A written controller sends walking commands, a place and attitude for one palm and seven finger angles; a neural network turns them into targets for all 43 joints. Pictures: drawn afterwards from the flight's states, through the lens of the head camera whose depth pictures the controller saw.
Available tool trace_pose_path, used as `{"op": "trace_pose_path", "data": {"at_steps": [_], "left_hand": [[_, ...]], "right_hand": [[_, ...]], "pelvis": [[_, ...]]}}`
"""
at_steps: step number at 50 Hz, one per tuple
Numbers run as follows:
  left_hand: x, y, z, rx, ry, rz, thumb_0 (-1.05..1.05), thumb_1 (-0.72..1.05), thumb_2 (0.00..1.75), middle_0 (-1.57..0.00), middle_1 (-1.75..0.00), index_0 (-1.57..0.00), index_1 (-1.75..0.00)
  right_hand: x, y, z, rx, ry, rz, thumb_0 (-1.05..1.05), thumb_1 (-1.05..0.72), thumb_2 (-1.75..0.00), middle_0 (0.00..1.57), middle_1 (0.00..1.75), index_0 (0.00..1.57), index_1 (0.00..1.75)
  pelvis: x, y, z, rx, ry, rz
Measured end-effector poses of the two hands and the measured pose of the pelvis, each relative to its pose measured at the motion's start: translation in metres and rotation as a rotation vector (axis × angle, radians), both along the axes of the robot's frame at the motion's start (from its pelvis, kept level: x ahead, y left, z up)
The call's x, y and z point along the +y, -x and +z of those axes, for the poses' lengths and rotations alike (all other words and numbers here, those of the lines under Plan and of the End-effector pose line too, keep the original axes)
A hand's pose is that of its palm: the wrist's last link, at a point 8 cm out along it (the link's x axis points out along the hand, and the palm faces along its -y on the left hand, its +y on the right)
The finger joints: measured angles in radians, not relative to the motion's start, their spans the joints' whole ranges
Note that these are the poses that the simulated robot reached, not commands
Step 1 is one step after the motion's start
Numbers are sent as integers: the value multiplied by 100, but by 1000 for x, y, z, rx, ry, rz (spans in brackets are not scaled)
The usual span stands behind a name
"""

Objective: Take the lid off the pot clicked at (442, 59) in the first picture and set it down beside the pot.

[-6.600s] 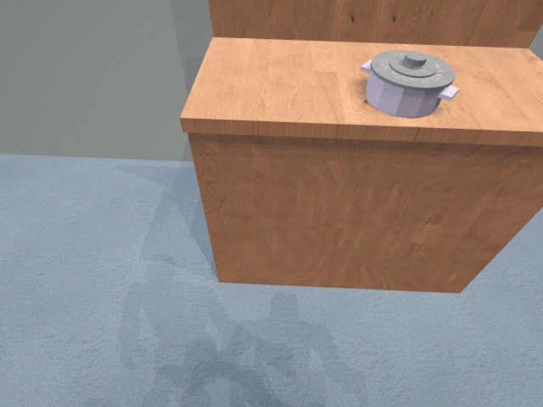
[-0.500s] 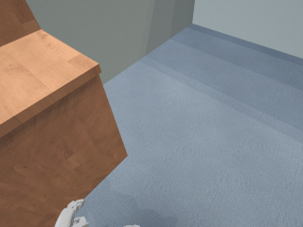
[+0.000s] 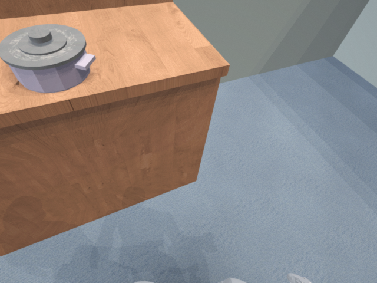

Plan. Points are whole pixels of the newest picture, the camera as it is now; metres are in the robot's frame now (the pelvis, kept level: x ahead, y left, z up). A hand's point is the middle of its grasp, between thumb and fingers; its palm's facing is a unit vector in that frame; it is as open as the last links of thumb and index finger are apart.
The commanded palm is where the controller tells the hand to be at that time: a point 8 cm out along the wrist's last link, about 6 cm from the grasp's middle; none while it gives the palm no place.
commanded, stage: turn to face it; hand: left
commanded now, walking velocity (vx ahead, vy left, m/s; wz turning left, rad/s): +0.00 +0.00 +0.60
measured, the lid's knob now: (40, 35) +0.58 +0.41 +0.17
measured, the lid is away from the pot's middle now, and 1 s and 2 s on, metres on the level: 0.00 0.00 0.00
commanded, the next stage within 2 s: take the last steps up to it in 0.70 s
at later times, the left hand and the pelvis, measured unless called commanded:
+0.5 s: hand out of the picture +0.05 +0.19 -0.12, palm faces +0.28 -0.91 -0.32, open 7.4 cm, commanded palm none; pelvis +0.00 -0.04 +0.01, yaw +17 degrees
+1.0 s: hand out of the picture -0.10 +0.18 -0.16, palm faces +0.49 -0.84 -0.23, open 7.4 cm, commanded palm none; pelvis -0.01 -0.01 +0.02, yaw +27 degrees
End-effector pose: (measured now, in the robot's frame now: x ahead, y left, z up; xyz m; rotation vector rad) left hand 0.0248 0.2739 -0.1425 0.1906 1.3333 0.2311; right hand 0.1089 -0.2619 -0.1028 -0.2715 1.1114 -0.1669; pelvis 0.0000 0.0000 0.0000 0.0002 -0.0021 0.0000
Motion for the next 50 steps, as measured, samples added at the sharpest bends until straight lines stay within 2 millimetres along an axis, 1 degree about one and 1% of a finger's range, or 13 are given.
{"op": "trace_pose_path", "data": {"at_steps": [5,11,14,17,21,25,28,33,37,42,44,47,50], "left_hand": [[9,-4,15,-60,3,42,1,91,90,-20,-30,-20,-30],[7,-18,29,-146,-19,73,1,91,90,-20,-30,-20,-30],[1,-26,35,-180,-36,83,1,91,90,-20,-30,-20,-30],[-10,-32,42,-217,-57,93,1,91,90,-20,-30,-20,-30],[-28,-29,47,-261,-93,115,1,91,90,-20,-30,-20,-30],[-46,-6,55,-239,-96,166,1,90,90,-20,-30,-20,-30],[-57,13,55,-207,-86,211,1,90,90,-20,-30,-20,-30],[-70,46,48,-159,-55,285,1,90,90,-20,-30,-20,-30],[-73,81,37,-105,-25,346,1,90,90,-20,-30,-20,-30],[-65,132,13,-31,14,435,1,90,90,-20,-30,-21,-30],[-61,148,5,3,27,463,1,90,90,-20,-30,-20,-30],[-57,159,6,31,40,474,1,91,90,-20,-30,-20,-30],[-53,157,14,20,48,473,1,91,90,-20,-30,-20,-30]], "right_hand": [[20,-3,7,13,-9,46,0,-90,-90,20,30,20,30],[29,3,-2,53,-49,82,0,-90,-90,20,30,21,30],[25,10,-11,86,-68,93,0,-90,-90,20,30,21,30],[15,15,-22,123,-83,104,1,-90,-90,21,30,21,30],[-3,15,-41,162,-103,118,1,-90,-90,20,30,21,30],[-14,8,-40,191,-101,161,1,-90,-90,20,30,20,30],[-19,1,-36,199,-97,194,1,-90,-90,20,30,20,30],[-16,-13,-29,216,-70,254,1,-91,-90,20,30,20,30],[2,-33,-23,196,-49,318,1,-91,-90,20,30,20,30],[41,-58,-19,99,-30,408,1,-91,-90,20,30,20,30],[57,-61,-15,68,-28,436,1,-91,-90,20,30,20,30],[73,-59,-6,47,-39,464,0,-91,-90,20,30,20,30],[81,-50,-4,54,-56,462,0,-90,-90,20,30,20,30]], "pelvis": [[7,0,12,-3,17,57],[5,2,14,-5,7,125],[-2,2,13,-2,0,161],[-13,3,10,1,-5,198],[-31,3,2,1,-12,241],[-40,4,9,-11,-23,299],[-45,3,14,-12,-33,334],[-46,3,17,-7,-42,381],[-40,8,16,-1,-41,406],[-23,18,5,-2,-6,442],[-19,21,3,-5,-13,453],[-13,19,9,-10,-8,457],[-8,13,15,-14,-4,469]]}}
